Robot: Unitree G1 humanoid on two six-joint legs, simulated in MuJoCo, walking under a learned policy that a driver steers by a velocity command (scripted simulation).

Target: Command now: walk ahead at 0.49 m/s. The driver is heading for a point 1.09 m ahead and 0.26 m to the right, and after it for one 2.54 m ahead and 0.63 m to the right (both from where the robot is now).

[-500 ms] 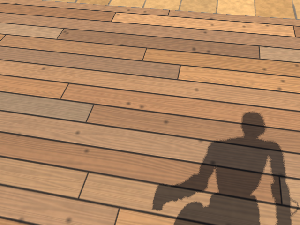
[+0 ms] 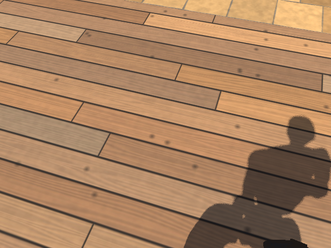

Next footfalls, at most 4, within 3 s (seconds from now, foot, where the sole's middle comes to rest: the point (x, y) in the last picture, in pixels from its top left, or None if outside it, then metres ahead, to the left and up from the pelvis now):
0.06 left None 0.20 0.06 -0.76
0.60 right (216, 231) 0.51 -0.11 -0.76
1.16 left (173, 163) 0.80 0.07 -0.76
1.72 right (224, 126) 1.02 -0.17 -0.76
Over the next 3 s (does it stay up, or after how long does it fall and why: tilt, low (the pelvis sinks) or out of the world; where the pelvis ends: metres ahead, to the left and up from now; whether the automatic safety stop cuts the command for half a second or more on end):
stays up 1.46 -0.42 0.02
